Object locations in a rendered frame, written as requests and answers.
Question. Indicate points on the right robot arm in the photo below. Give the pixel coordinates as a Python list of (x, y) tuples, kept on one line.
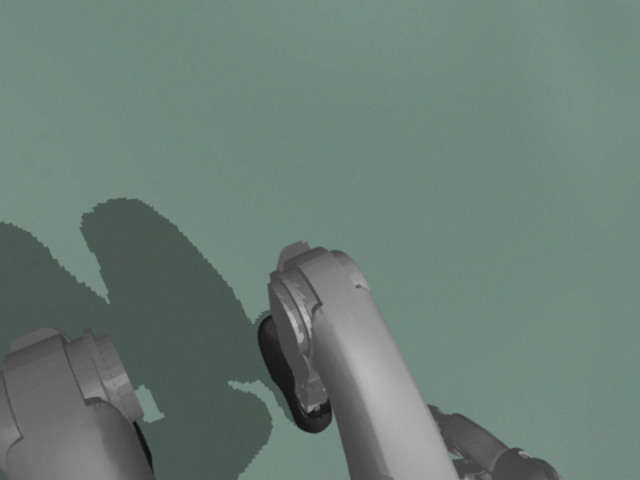
[(517, 464)]

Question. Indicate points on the right robot hand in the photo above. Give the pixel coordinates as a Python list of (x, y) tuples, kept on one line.
[(463, 437)]

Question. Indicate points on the left robot foot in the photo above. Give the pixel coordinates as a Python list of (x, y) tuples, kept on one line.
[(144, 444)]

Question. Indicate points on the right robot foot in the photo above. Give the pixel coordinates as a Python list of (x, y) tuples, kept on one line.
[(281, 374)]

